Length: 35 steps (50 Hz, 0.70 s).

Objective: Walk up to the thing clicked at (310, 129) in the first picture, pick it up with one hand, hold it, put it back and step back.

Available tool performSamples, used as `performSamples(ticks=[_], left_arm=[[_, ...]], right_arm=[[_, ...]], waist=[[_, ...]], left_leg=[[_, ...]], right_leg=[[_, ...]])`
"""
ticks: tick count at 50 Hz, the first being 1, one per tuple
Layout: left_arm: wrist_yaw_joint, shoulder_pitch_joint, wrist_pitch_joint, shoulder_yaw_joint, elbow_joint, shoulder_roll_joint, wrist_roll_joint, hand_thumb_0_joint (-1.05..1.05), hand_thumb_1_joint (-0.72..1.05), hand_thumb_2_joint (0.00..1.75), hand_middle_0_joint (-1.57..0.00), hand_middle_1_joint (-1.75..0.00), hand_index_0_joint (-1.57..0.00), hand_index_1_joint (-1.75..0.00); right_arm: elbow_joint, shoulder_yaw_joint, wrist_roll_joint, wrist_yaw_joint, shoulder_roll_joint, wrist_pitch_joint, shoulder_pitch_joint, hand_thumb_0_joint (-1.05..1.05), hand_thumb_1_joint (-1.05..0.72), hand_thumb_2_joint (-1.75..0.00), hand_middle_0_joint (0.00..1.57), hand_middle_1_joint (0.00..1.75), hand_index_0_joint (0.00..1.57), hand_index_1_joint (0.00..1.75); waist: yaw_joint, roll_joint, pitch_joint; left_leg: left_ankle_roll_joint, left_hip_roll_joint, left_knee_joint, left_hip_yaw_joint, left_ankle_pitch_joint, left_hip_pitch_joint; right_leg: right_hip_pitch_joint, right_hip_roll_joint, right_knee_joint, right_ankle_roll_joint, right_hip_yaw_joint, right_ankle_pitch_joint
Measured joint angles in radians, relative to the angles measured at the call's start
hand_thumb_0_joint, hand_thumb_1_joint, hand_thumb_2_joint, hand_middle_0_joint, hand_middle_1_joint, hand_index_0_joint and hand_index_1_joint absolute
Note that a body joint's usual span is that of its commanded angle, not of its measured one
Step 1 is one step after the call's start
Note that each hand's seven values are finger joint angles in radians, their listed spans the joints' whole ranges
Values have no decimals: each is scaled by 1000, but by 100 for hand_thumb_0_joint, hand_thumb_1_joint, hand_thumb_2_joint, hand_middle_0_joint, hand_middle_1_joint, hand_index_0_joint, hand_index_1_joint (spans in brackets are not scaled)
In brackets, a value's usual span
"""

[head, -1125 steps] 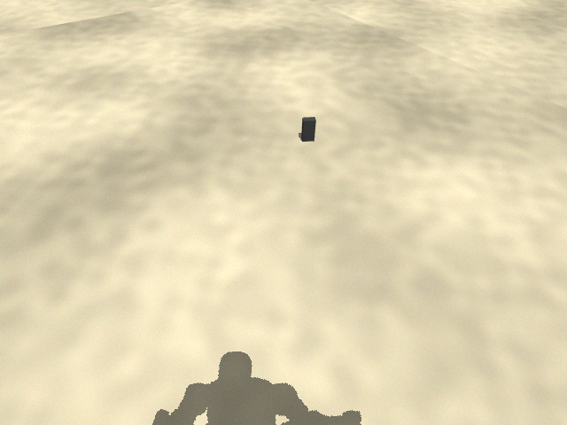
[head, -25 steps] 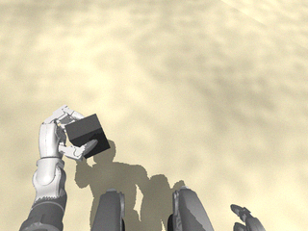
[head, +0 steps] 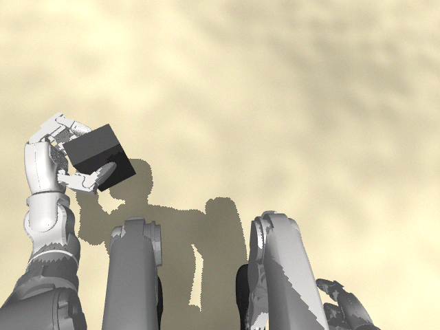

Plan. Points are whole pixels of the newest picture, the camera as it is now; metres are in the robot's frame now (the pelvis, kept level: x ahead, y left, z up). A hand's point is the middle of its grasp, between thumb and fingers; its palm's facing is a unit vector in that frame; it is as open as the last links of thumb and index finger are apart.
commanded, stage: crouch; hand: left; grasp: from the side
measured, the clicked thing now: (104, 161) +0.42 +0.20 -0.07
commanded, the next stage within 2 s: lower in 0.76 s
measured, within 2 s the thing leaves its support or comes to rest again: neither
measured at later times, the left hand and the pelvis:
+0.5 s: hand (99, 165) +0.44 +0.23 -0.14, palm faces +0.17 -0.99 -0.02, open 8.8 cm; pelvis -0.01 +0.00 -0.08, yaw -3 degrees
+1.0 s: hand (102, 173) +0.44 +0.23 -0.19, palm faces +0.17 -0.98 -0.01, open 8.8 cm; pelvis -0.01 +0.01 -0.10, yaw -6 degrees
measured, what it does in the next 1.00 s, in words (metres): lowers itself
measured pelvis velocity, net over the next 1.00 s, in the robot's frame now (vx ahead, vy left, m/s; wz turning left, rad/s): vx -0.01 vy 0.01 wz -0.10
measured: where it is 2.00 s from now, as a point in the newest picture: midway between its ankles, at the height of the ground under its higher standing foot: (201, 326)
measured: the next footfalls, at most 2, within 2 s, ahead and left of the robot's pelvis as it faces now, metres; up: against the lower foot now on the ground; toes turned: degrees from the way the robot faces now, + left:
none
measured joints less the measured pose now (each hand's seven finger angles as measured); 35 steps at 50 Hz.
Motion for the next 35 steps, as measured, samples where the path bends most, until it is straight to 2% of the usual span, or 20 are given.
performSamples(ticks=[7, 20, 35], left_arm=[[5, -34, 8, 26, 34, 36, 14, 0, -39, 109, -91, -124, -89, -122], [13, -46, 9, 50, 43, 92, 13, 0, -38, 109, -91, -124, -89, -122], [21, -14, -16, 57, 15, 139, 0, 0, -38, 109, -91, -125, -88, -122]], right_arm=[[14, 18, -9, 2, -4, 12, 3, 1, -92, -91, 20, 29, 20, 30], [2, 75, -28, 14, -22, 28, -2, 1, -91, -91, 20, 30, 20, 30], [-20, 115, -62, 30, -55, 37, -64, 1, -92, -91, 20, 30, 21, 30]], waist=[[-15, -3, 39], [-46, -15, 100], [-57, -44, 164]], left_leg=[[2, -5, 110, -16, 14, -90], [-2, -12, 229, -59, 15, -176], [-3, -17, 312, -100, -3, -208]], right_leg=[[-85, 5, 101, 6, -1, 19], [-155, 15, 192, 14, -26, 31], [-170, 26, 245, 25, -52, 26]])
